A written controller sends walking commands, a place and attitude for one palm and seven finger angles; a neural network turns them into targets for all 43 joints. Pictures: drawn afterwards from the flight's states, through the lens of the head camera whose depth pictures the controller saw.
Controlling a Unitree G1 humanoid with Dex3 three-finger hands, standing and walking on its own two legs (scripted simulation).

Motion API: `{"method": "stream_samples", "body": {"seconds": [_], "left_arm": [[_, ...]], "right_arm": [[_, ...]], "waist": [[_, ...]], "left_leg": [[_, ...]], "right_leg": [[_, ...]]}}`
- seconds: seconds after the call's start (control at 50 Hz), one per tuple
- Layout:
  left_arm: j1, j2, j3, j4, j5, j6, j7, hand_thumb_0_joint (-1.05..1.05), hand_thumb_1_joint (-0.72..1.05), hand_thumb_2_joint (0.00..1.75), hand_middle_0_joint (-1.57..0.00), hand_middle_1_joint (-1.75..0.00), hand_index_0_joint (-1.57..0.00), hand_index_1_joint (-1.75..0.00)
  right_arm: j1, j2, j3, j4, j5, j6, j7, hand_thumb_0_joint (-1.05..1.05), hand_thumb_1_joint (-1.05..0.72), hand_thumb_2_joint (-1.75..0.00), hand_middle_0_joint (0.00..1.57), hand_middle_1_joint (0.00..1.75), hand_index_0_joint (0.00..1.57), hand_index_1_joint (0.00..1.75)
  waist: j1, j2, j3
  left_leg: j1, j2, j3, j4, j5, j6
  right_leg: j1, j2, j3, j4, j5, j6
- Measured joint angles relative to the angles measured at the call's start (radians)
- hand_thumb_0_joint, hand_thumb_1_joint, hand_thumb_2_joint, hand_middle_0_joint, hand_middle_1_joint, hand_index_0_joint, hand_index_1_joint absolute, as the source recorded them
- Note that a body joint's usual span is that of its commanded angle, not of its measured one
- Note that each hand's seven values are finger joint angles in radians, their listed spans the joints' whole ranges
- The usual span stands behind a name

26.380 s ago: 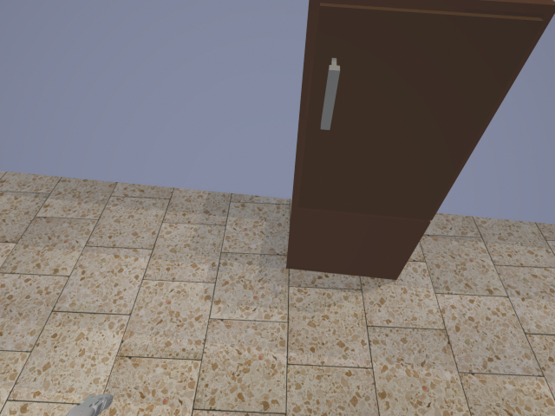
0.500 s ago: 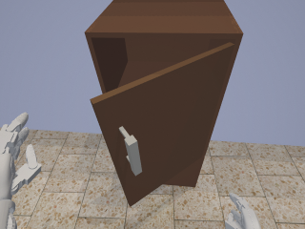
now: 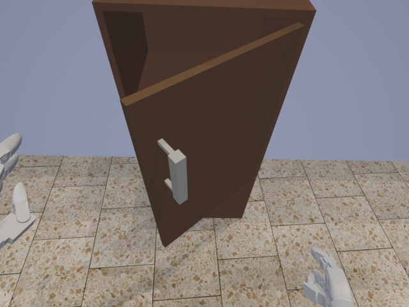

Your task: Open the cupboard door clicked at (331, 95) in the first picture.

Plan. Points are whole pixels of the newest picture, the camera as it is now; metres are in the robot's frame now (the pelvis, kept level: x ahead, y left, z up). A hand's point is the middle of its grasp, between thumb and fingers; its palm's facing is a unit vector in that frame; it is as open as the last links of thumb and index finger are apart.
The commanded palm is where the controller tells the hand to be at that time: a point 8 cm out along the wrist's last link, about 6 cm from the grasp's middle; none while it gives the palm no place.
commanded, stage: step back with the hand held close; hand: left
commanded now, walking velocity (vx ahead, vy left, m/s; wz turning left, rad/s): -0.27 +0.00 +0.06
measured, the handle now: (172, 172) +0.34 +0.09 +0.08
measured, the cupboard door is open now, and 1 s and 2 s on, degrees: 40 40 40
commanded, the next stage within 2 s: stop stepping back and stand still in 0.48 s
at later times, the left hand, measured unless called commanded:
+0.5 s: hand out of the picture +0.08 +0.29 +0.16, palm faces +0.48 -0.76 -0.44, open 7.5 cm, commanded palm +0.00 +0.33 +0.18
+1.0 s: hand out of the picture -0.02 +0.27 +0.17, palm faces +0.47 -0.77 -0.43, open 7.4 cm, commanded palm -0.08 +0.30 +0.18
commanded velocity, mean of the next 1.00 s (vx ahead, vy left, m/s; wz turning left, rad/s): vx -0.07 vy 0.02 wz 0.00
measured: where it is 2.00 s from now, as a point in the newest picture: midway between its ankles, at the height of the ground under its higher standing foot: outside the picture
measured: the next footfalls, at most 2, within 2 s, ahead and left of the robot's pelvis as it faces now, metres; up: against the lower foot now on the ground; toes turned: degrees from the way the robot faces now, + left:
left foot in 0.46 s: -0.02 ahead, +0.12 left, +0.00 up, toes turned +3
right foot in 0.76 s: -0.23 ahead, -0.09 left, +0.00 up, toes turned +1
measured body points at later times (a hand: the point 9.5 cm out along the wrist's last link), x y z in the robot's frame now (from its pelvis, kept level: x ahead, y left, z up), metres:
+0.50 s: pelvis -0.11 +0.02 -0.01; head -0.09 +0.04 +0.44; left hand +0.05 +0.33 +0.19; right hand +0.08 -0.20 -0.09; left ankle -0.06 +0.12 -0.74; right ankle -0.06 -0.12 -0.73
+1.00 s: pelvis -0.21 +0.00 -0.01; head -0.24 +0.00 +0.44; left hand -0.05 +0.30 +0.19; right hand -0.09 -0.26 -0.10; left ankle -0.21 +0.12 -0.74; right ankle -0.28 -0.10 -0.74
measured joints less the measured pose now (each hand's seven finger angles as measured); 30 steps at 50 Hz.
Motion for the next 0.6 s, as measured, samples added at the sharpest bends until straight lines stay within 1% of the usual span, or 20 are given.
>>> {"method": "stream_samples", "body": {"seconds": [0.14, 0.18, 0.22, 0.24, 0.26, 0.28, 0.32, 0.36, 0.4, 0.42, 0.44, 0.46, 0.48, 0.5, 0.54, 0.56, 0.6], "left_arm": [[-0.003, -0.013, 0.025, -0.010, 0.022, -0.036, 0.013, 0.01, 0.88, 0.90, -0.21, -0.30, -0.21, -0.30], [-0.016, -0.020, 0.029, 0.002, 0.031, -0.044, 0.014, 0.01, 0.88, 0.90, -0.21, -0.30, -0.21, -0.30], [-0.029, -0.030, 0.034, 0.012, 0.038, -0.048, 0.014, 0.01, 0.88, 0.90, -0.21, -0.30, -0.21, -0.30], [-0.034, -0.036, 0.037, 0.014, 0.037, -0.050, 0.015, 0.01, 0.88, 0.90, -0.21, -0.30, -0.21, -0.30], [-0.041, -0.049, 0.036, 0.016, 0.035, -0.051, 0.017, 0.01, 0.88, 0.90, -0.21, -0.30, -0.21, -0.30], [-0.044, -0.061, 0.033, 0.015, 0.031, -0.053, 0.018, 0.01, 0.88, 0.90, -0.21, -0.30, -0.21, -0.30], [-0.033, -0.077, 0.022, 0.004, 0.021, -0.057, 0.021, 0.01, 0.88, 0.90, -0.21, -0.30, -0.21, -0.30], [-0.013, -0.083, 0.007, -0.017, 0.019, -0.061, 0.025, 0.01, 0.88, 0.90, -0.21, -0.30, -0.21, -0.30], [-0.002, -0.083, -0.008, -0.027, 0.025, -0.063, 0.026, 0.01, 0.88, 0.90, -0.21, -0.30, -0.21, -0.30], [-0.006, -0.080, -0.012, -0.029, 0.026, -0.062, 0.026, 0.01, 0.88, 0.90, -0.21, -0.30, -0.21, -0.30], [-0.018, -0.073, -0.013, -0.031, 0.027, -0.059, 0.026, 0.01, 0.88, 0.90, -0.21, -0.30, -0.21, -0.30], [-0.039, -0.064, -0.012, -0.031, 0.027, -0.059, 0.027, 0.01, 0.88, 0.90, -0.21, -0.30, -0.21, -0.30], [-0.074, -0.051, -0.007, -0.021, 0.028, -0.059, 0.029, 0.01, 0.88, 0.90, -0.21, -0.30, -0.21, -0.30], [-0.107, -0.038, 0.001, -0.008, 0.027, -0.060, 0.031, 0.01, 0.88, 0.90, -0.21, -0.30, -0.21, -0.30], [-0.129, -0.019, 0.027, 0.023, 0.020, -0.068, 0.033, 0.01, 0.88, 0.90, -0.21, -0.30, -0.21, -0.30], [-0.121, -0.012, 0.040, 0.032, 0.014, -0.067, 0.032, 0.01, 0.88, 0.90, -0.21, -0.30, -0.21, -0.30], [-0.090, -0.009, 0.050, 0.026, 0.004, -0.053, 0.032, 0.01, 0.88, 0.90, -0.21, -0.30, -0.21, -0.30]], "right_arm": [[0.030, 0.006, 0.014, -0.011, -0.008, -0.044, 0.004, 0.01, -0.90, -0.90, 0.20, 0.30, 0.21, 0.30], [0.043, 0.009, 0.015, -0.007, -0.010, -0.060, 0.004, 0.01, -0.90, -0.90, 0.20, 0.30, 0.21, 0.30], [0.055, 0.013, 0.017, 0.002, -0.011, -0.072, 0.007, 0.01, -0.90, -0.90, 0.20, 0.30, 0.21, 0.30], [0.057, 0.015, 0.017, 0.007, -0.012, -0.078, 0.009, 0.01, -0.90, -0.90, 0.20, 0.30, 0.21, 0.30], [0.052, 0.014, 0.017, 0.016, -0.012, -0.082, 0.011, 0.01, -0.90, -0.90, 0.20, 0.30, 0.21, 0.30], [0.046, 0.014, 0.017, 0.026, -0.013, -0.087, 0.013, 0.01, -0.90, -0.90, 0.20, 0.30, 0.21, 0.30], [0.037, 0.019, 0.018, 0.047, -0.014, -0.093, 0.020, 0.01, -0.90, -0.90, 0.20, 0.30, 0.21, 0.30], [0.036, 0.024, 0.019, 0.070, -0.017, -0.098, 0.026, 0.01, -0.90, -0.90, 0.20, 0.30, 0.21, 0.30], [0.043, 0.028, 0.020, 0.090, -0.022, -0.096, 0.027, 0.01, -0.90, -0.90, 0.20, 0.30, 0.21, 0.30], [0.047, 0.029, 0.021, 0.095, -0.025, -0.095, 0.026, 0.01, -0.90, -0.90, 0.20, 0.30, 0.21, 0.30], [0.051, 0.026, 0.024, 0.095, -0.026, -0.095, 0.022, 0.01, -0.90, -0.90, 0.20, 0.30, 0.21, 0.30], [0.050, 0.020, 0.024, 0.091, -0.026, -0.098, 0.015, 0.01, -0.90, -0.90, 0.20, 0.30, 0.21, 0.30], [0.037, 0.021, 0.022, 0.094, -0.028, -0.100, 0.007, 0.01, -0.90, -0.90, 0.20, 0.30, 0.21, 0.30], [0.022, 0.025, 0.019, 0.094, -0.030, -0.104, 0.003, 0.01, -0.90, -0.90, 0.20, 0.30, 0.21, 0.30], [-0.004, 0.037, 0.015, 0.093, -0.037, -0.117, 0.009, 0.01, -0.90, -0.90, 0.20, 0.30, 0.21, 0.30], [-0.012, 0.044, 0.014, 0.088, -0.041, -0.123, 0.014, 0.01, -0.90, -0.90, 0.20, 0.30, 0.21, 0.30], [-0.015, 0.053, 0.013, 0.078, -0.040, -0.136, 0.029, 0.01, -0.90, -0.90, 0.20, 0.30, 0.21, 0.30]], "waist": [[-0.002, 0.003, 0.001], [-0.004, 0.011, 0.000], [0.000, 0.019, -0.010], [0.004, 0.022, -0.014], [0.010, 0.033, -0.010], [0.014, 0.043, -0.002], [0.023, 0.048, 0.006], [0.039, 0.034, 0.001], [0.048, 0.012, -0.020], [0.046, 0.001, -0.032], [0.040, -0.005, -0.043], [0.030, -0.002, -0.048], [0.021, -0.013, -0.035], [0.019, -0.023, -0.015], [0.014, -0.028, 0.005], [0.006, -0.023, 0.007], [-0.004, -0.012, 0.006]], "left_leg": [[-0.062, -0.016, -0.013, 0.052, 0.022, 0.025], [-0.085, -0.026, -0.027, 0.070, 0.027, 0.030], [-0.115, -0.028, -0.031, 0.084, 0.035, 0.034], [-0.132, -0.029, -0.029, 0.089, 0.040, 0.033], [-0.143, -0.024, -0.031, 0.090, 0.044, 0.030], [-0.150, -0.022, -0.036, 0.089, 0.040, 0.026], [-0.162, -0.024, -0.042, 0.096, -0.019, 0.005], [-0.174, -0.037, -0.057, 0.182, -0.108, -0.020], [-0.149, -0.050, -0.069, 0.260, -0.157, -0.030], [-0.118, -0.050, -0.073, 0.245, -0.162, -0.033], [-0.077, -0.045, -0.079, 0.187, -0.140, -0.034], [-0.052, -0.038, -0.092, 0.124, -0.083, -0.023], [-0.060, -0.048, -0.093, 0.114, -0.052, -0.009], [-0.065, -0.054, -0.089, 0.111, -0.037, 0.001], [-0.072, -0.046, -0.077, 0.089, -0.012, 0.009], [-0.077, -0.036, -0.075, 0.074, 0.003, 0.010], [-0.085, -0.014, -0.072, 0.038, 0.038, 0.008]], "right_leg": [[-0.060, -0.009, -0.004, 0.072, 0.003, 0.015], [-0.060, -0.002, -0.002, 0.123, -0.036, 0.013], [-0.047, 0.009, -0.004, 0.161, -0.089, 0.007], [-0.038, 0.012, -0.003, 0.161, -0.111, -0.002], [-0.044, 0.017, -0.007, 0.158, -0.114, -0.011], [-0.048, 0.020, -0.012, 0.151, -0.101, -0.013], [-0.053, 0.019, -0.015, 0.129, -0.067, -0.011], [-0.059, 0.013, -0.001, 0.118, -0.047, -0.011], [-0.070, 0.004, 0.017, 0.111, -0.033, -0.005], [-0.077, 0.000, 0.022, 0.108, -0.026, 0.000], [-0.090, -0.002, 0.023, 0.111, -0.022, 0.006], [-0.109, -0.001, 0.015, 0.122, -0.020, 0.012], [-0.127, -0.008, 0.018, 0.146, -0.028, 0.016], [-0.144, -0.005, 0.031, 0.192, -0.077, 0.013], [-0.183, 0.020, 0.044, 0.322, -0.196, 0.009], [-0.194, 0.035, 0.041, 0.380, -0.230, 0.009], [-0.190, 0.053, 0.027, 0.445, -0.250, 0.013]]}}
